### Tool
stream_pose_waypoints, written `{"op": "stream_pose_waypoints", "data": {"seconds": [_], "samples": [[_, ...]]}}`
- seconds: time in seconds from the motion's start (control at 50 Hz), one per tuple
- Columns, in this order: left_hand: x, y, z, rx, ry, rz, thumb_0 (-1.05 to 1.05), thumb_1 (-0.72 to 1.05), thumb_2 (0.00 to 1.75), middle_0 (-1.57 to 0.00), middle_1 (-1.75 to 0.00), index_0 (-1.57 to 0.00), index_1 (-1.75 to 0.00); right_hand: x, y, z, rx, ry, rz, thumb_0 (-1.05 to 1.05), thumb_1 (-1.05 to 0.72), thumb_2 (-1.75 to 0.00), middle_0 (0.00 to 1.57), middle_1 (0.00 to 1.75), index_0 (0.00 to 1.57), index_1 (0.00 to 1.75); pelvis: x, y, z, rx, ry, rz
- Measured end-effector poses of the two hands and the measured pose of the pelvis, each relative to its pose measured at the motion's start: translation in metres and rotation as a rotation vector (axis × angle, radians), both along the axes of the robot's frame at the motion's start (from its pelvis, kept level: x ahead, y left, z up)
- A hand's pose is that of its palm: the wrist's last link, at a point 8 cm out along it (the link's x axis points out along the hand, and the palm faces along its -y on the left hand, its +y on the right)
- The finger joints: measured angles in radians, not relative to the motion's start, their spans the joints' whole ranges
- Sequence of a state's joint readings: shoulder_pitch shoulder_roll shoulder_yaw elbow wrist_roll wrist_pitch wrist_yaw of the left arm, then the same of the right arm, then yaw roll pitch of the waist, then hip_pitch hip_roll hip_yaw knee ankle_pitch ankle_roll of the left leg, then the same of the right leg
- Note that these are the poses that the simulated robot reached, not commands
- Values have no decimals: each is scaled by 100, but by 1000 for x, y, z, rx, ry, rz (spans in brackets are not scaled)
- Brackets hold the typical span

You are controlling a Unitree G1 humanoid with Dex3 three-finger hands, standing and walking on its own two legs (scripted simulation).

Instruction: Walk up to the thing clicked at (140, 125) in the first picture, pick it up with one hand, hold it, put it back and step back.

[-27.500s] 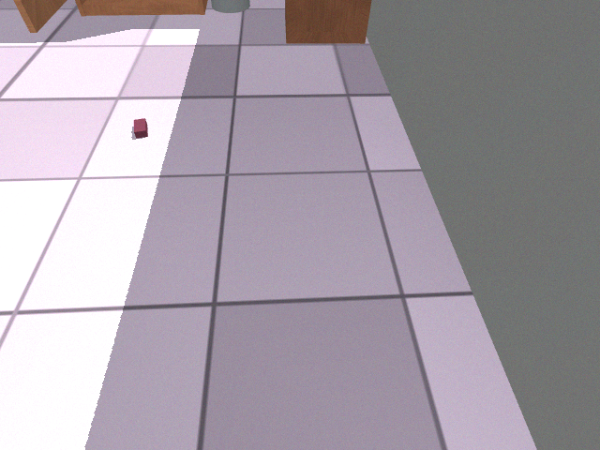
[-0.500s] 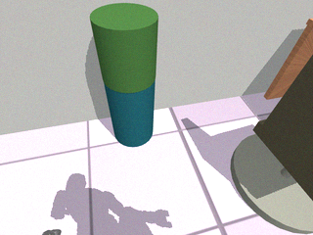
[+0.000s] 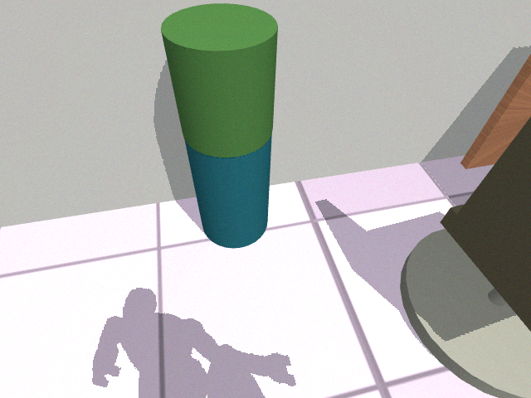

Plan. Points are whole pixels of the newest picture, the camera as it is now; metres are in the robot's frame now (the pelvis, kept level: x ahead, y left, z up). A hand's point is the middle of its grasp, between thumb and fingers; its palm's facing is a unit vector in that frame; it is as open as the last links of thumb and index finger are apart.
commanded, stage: stand
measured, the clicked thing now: out of the picture -1.40 -0.48 -0.76
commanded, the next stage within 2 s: walk up in 0.46 s
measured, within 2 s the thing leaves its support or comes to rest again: neither
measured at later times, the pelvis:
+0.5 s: pelvis +0.00 +0.00 +0.00, yaw -2 degrees
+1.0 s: pelvis +0.00 +0.09 -0.01, yaw -32 degrees
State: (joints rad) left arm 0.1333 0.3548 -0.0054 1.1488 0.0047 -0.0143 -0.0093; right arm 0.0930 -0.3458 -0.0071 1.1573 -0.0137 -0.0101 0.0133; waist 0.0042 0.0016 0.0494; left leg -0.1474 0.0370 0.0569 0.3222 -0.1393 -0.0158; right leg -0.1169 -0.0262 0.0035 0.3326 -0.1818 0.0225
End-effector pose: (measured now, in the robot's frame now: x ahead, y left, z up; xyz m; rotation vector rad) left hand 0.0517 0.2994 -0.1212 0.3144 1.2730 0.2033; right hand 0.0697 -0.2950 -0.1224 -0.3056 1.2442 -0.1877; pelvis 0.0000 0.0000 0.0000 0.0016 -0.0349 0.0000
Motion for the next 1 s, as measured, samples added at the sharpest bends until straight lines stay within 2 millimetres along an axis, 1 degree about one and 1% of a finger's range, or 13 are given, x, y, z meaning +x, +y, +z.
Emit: {"op": "stream_pose_waypoints", "data": {"seconds": [0.12, 0.22, 0.34, 0.48, 0.56, 0.62, 0.66, 0.7, 0.76, 0.82, 0.88, 0.94, 1.0], "samples": [[16, -3, 1, -6, -42, -13, 1, 90, 90, -20, -30, -21, -30, 8, -2, 3, -7, -24, 3, 0, -91, -90, 20, 30, 20, 30, 2, -1, 0, 0, -2, 1], [25, -5, 2, -7, -61, -24, 1, 90, 90, -20, -30, -21, -30, 10, -3, 5, -10, -31, 1, 0, -91, -90, 20, 30, 20, 30, 3, -2, 0, 0, -2, 2], [28, -6, 2, -7, -64, -29, 1, 90, 90, -20, -30, -21, -30, 7, -5, 5, -13, -21, -5, 0, -91, -90, 20, 30, 20, 30, 4, -3, 0, -2, -2, 2], [26, -5, 1, -6, -46, -32, 1, 90, 90, -20, -30, -21, -30, 2, -7, 4, -9, -2, -18, 0, -91, -90, 20, 30, 20, 30, 4, -2, 0, -3, 5, -10], [23, 4, 0, 18, 5, -124, 1, 90, 90, -20, -30, -21, -30, 7, -15, 2, -22, -82, -95, 0, -91, -90, 20, 30, 21, 30, -4, 11, -7, -13, 16, -124], [27, 21, -1, 44, 54, -204, 1, 90, 90, -20, -30, -21, -30, 4, -14, 9, -45, -141, -149, 0, -91, -90, 20, 30, 21, 30, -9, 27, -10, -12, 32, -207], [38, 34, -4, 61, 62, -253, 1, 90, 90, -21, -30, -21, -30, -4, -10, 13, -65, -160, -180, 0, -91, -90, 20, 30, 20, 30, -11, 39, -12, -14, 44, -250], [55, 47, -10, 68, 46, -298, 1, 89, 90, -21, -30, -21, -30, -18, -3, 16, -94, -164, -210, 0, -91, -90, 20, 30, 20, 30, -12, 51, -18, -19, 53, -288], [91, 55, -15, 68, -9, -353, 1, 90, 90, -20, -30, -21, -30, -50, 14, 22, -129, -136, -259, 0, -91, -90, 20, 30, 20, 30, -14, 66, -19, -11, 31, -337], [127, 48, -5, 44, -68, -435, 1, 90, 90, -20, -30, -21, -30, -86, 33, 31, -127, -106, -344, 0, -91, -90, 20, 30, 20, 30, -10, 77, -10, -47, 25, -391], [159, 41, 5, 13, -106, -511, 1, 90, 90, -20, -30, -21, -30, -116, 49, 38, -129, -100, -420, 0, -91, -90, 20, 30, 20, 30, -6, 83, -4, -54, 29, -441], [185, 31, 12, -2, -126, -589, 1, 90, 90, -20, -30, -21, -30, -142, 62, 38, -131, -103, -483, 0, -90, -90, 20, 30, 21, 30, -2, 89, -3, -46, 27, -493], [209, 14, 16, -4, -137, -676, 1, 90, 90, -20, -30, -20, -30, -169, 72, 34, -131, -102, -543, 0, -90, -90, 20, 30, 21, 30, 1, 93, -6, -32, 24, -556]]}}
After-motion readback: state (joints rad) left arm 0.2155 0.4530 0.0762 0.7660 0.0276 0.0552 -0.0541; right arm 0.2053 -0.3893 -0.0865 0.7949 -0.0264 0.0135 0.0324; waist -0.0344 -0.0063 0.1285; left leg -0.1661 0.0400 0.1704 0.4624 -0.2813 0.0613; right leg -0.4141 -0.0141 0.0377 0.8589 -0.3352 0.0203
